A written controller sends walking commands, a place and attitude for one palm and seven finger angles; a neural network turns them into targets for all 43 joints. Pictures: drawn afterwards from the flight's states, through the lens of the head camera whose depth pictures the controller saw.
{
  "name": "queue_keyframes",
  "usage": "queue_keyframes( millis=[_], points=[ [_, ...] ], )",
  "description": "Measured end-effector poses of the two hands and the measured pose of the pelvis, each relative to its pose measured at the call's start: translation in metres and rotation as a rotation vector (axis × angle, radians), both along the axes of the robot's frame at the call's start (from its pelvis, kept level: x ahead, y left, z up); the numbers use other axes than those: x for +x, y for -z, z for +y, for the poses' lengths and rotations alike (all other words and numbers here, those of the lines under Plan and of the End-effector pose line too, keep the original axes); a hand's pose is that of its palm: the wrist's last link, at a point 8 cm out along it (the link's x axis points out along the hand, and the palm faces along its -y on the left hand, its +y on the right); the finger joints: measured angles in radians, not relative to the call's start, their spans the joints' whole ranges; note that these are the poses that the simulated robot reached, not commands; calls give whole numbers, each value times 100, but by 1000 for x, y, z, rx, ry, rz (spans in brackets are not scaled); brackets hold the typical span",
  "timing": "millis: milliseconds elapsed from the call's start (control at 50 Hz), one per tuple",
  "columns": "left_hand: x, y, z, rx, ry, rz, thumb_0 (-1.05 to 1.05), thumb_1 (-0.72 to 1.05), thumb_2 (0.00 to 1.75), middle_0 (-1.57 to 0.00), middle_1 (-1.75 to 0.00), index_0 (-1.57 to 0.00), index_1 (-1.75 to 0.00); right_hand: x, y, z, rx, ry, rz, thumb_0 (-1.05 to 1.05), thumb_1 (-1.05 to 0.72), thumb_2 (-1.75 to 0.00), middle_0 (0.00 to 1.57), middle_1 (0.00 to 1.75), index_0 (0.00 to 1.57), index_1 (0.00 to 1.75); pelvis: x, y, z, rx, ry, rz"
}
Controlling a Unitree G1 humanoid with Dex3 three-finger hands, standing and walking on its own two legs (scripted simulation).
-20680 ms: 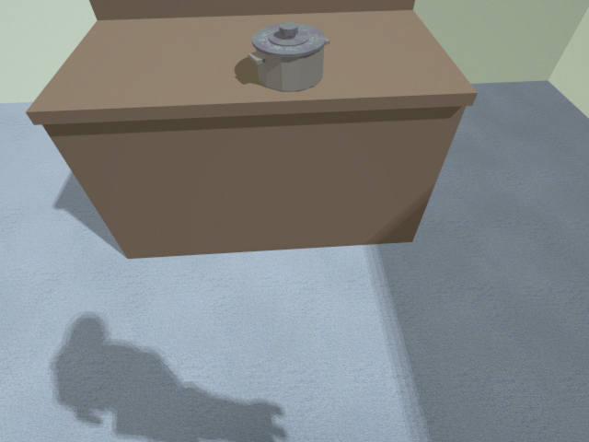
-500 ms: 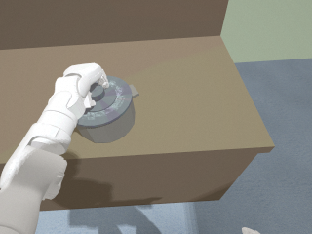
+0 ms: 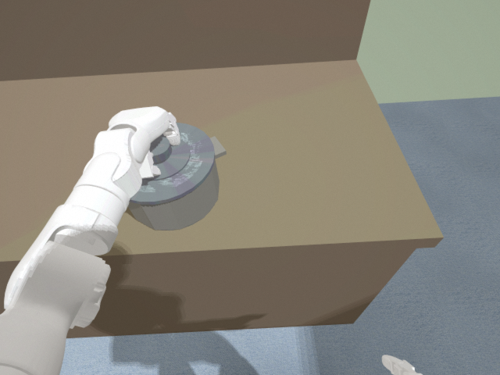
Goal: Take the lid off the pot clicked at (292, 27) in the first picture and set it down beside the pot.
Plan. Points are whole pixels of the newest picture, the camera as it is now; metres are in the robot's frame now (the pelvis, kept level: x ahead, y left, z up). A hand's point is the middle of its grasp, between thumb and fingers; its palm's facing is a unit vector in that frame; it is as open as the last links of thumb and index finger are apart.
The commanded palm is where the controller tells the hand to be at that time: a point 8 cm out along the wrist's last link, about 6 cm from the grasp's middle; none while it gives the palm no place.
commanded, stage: close the fingers and squeeze the knob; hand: left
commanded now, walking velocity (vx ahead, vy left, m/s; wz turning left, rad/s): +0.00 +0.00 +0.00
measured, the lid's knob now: (156, 149) +0.49 +0.17 +0.09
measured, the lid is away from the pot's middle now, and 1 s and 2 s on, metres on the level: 0.00 0.00 0.01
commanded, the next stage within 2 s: lift the lid straight up in 1.16 s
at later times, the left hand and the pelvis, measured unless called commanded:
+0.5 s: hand (154, 152) +0.46 +0.17 +0.11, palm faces -0.36 -0.07 -0.93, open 7.9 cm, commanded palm +0.45 +0.17 +0.17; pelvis +0.00 +0.00 +0.00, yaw +0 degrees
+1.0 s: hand (153, 152) +0.46 +0.17 +0.11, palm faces -0.35 -0.08 -0.93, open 7.7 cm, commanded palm +0.44 +0.17 +0.17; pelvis +0.00 +0.00 +0.00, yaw -1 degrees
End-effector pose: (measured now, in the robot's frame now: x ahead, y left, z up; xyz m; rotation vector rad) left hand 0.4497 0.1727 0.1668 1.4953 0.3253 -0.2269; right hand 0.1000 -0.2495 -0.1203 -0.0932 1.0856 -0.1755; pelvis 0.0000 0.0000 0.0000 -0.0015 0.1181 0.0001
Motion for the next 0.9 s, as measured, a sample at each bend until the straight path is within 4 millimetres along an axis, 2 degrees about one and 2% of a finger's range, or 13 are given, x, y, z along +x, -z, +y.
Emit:
queue_keyframes(
  millis=[160, 380, 640, 900],
  points=[
    [1, 1, -2, 0, -2, -6, 0, -1, 105, -53, -78, -59, -81, -1, 0, -2, -4, 2, 6, 1, -91, -90, 20, 30, 19, 30, 0, 0, 0, 0, 0, 2],
    [6, 1, -5, 4, -10, 3, 0, 12, 99, -55, -91, -62, -94, -4, 1, -5, -8, 12, 13, 1, -91, -90, 20, 30, 19, 30, 1, 0, -2, 1, 3, 6],
    [10, 0, -4, -5, -13, 26, -1, 14, 87, -57, -95, -70, -101, -7, 1, -9, -22, 19, 23, 1, -91, -90, 20, 30, 20, 30, 2, 0, -4, 0, 5, 10],
    [9, 0, -3, -13, -2, 9, -2, 13, 89, -58, -95, -70, -100, -10, -1, -9, -19, 33, 19, 1, -91, -90, 20, 30, 19, 30, 1, 0, -2, -1, 13, 8]
  ],
)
